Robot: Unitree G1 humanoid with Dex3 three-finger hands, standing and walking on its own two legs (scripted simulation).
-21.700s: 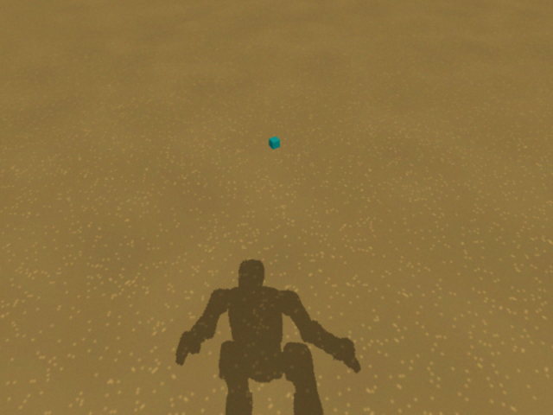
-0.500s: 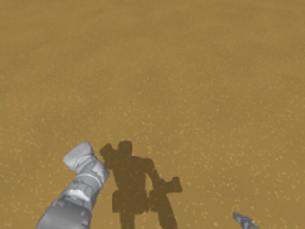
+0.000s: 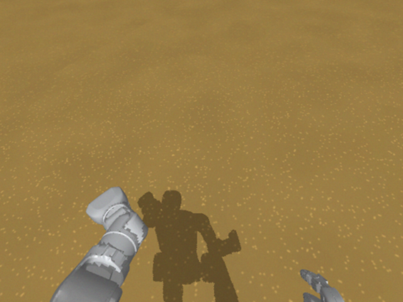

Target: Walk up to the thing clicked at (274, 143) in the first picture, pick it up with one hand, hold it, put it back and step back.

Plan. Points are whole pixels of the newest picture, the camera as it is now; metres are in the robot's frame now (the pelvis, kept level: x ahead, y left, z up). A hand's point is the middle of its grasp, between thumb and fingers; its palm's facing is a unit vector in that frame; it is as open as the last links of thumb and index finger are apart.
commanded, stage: hold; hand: left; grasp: from above
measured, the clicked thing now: (121, 227) +0.31 +0.24 -0.11
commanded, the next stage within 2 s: crouch in 1.12 s
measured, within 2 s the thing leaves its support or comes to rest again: rests again in 0.76 s
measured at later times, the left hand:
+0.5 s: hand (119, 216) +0.31 +0.22 -0.03, palm faces -0.25 -0.34 -0.91, open 6.3 cm
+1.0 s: hand (117, 218) +0.30 +0.22 -0.03, palm faces -0.26 -0.33 -0.91, open 7.4 cm
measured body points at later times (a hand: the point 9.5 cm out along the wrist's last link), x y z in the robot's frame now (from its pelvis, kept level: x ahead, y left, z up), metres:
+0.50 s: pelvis +0.01 +0.00 +0.00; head +0.00 -0.03 +0.45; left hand +0.32 +0.23 +0.02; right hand +0.17 -0.23 -0.11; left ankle +0.02 +0.13 -0.73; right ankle -0.01 -0.12 -0.73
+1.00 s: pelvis +0.00 +0.00 +0.00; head +0.01 -0.02 +0.45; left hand +0.31 +0.23 +0.02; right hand +0.17 -0.22 -0.11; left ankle +0.02 +0.13 -0.73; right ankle -0.01 -0.12 -0.73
